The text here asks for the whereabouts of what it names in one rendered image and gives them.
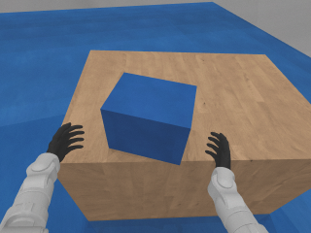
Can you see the pedestal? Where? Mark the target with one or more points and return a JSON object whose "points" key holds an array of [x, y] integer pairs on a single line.
{"points": [[265, 119]]}

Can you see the carton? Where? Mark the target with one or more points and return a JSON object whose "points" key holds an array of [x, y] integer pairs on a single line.
{"points": [[149, 117]]}

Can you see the robot right forearm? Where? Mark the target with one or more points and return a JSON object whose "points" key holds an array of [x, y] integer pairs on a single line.
{"points": [[230, 206]]}

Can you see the robot left hand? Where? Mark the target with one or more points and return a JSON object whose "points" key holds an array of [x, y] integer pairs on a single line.
{"points": [[61, 140]]}

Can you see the robot left forearm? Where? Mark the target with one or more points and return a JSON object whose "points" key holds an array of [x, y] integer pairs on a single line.
{"points": [[31, 204]]}

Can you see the robot right hand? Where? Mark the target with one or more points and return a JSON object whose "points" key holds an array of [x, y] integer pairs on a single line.
{"points": [[222, 156]]}

